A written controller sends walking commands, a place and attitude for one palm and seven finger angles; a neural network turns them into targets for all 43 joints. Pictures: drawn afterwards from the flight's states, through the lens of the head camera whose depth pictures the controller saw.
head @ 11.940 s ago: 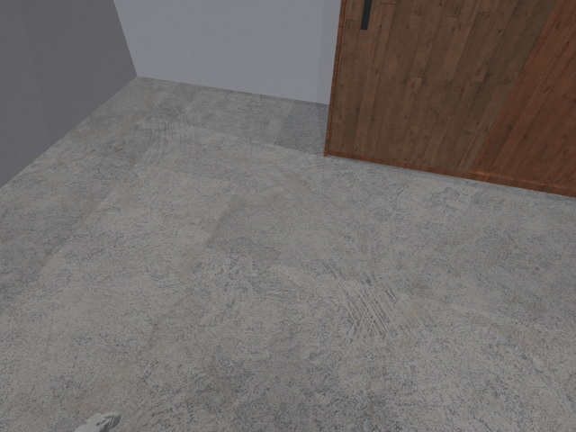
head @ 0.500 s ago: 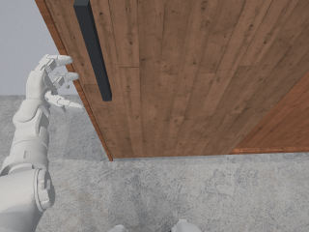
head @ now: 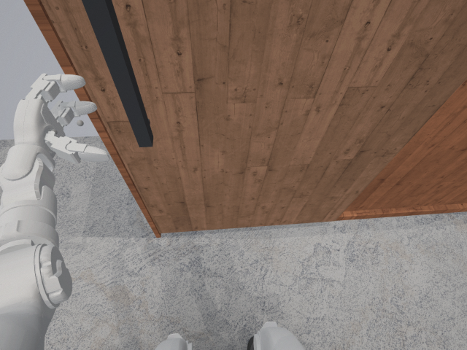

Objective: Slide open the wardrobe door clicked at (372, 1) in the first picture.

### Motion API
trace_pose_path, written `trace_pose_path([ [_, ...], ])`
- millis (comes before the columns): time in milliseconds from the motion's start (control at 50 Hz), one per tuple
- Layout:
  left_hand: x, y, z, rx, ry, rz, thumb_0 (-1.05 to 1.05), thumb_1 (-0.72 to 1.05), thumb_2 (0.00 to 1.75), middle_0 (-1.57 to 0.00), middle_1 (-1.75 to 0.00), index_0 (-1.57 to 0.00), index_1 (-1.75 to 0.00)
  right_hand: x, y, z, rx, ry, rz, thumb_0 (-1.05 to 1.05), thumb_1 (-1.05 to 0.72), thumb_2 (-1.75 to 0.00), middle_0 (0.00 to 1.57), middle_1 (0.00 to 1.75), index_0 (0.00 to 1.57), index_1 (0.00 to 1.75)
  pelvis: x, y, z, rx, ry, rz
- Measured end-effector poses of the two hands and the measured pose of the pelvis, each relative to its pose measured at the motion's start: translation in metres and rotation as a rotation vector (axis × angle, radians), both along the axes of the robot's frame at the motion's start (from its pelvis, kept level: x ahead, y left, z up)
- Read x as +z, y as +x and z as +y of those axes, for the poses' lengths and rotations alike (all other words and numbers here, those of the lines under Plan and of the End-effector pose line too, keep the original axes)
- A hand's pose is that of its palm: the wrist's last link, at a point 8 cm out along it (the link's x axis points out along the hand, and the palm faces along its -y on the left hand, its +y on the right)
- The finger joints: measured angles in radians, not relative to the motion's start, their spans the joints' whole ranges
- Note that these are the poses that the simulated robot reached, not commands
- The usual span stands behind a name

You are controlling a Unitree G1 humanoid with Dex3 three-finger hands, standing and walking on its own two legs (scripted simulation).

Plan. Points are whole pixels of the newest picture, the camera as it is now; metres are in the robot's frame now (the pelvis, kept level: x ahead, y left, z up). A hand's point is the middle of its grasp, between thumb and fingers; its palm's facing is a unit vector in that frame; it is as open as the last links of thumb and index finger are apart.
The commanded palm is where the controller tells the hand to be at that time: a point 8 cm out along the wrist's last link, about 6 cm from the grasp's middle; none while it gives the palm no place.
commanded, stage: move the hooked fingers beside the handle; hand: left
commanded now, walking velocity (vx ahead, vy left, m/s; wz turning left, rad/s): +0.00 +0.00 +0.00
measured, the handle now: (128, 77) +0.54 +0.15 +0.14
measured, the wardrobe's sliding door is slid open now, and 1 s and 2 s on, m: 0.00 0.00 0.00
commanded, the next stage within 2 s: feel for the door with the fingertips in 0.60 s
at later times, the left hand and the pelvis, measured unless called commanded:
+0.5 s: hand (86, 115) +0.48 +0.22 +0.11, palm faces +0.05 -1.00 -0.03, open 14.0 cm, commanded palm +0.45 +0.27 +0.10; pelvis +0.01 +0.01 +0.00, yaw +0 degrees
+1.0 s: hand (105, 117) +0.48 +0.19 +0.10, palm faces +0.01 -1.00 +0.00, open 14.0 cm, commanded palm +0.45 +0.24 +0.10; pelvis +0.00 +0.00 +0.00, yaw +1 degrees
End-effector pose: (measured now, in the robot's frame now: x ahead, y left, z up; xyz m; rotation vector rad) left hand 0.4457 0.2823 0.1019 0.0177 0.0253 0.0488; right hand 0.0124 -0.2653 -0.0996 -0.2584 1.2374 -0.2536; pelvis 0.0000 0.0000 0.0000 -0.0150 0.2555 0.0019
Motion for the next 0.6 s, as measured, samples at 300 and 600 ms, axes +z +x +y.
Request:
trace_pose_path([
  [300,-0.005,0.013,-0.017,-0.036,-0.021,0.006,-0.01,-0.50,0.30,-0.30,-1.20,-0.30,-1.20,0.000,0.030,0.007,0.037,-0.001,-0.063,0.00,-0.90,-0.90,0.20,0.30,0.20,0.30,-0.002,0.004,0.007,0.008,-0.003,0.018],
  [600,0.005,0.005,-0.008,-0.015,-0.012,-0.007,-0.01,-0.50,0.30,-0.30,-1.20,-0.30,-1.20,-0.003,0.025,0.016,0.013,0.042,-0.037,0.00,-0.90,-0.90,0.20,0.30,0.20,0.30,0.002,0.012,0.006,0.000,-0.003,-0.001],
])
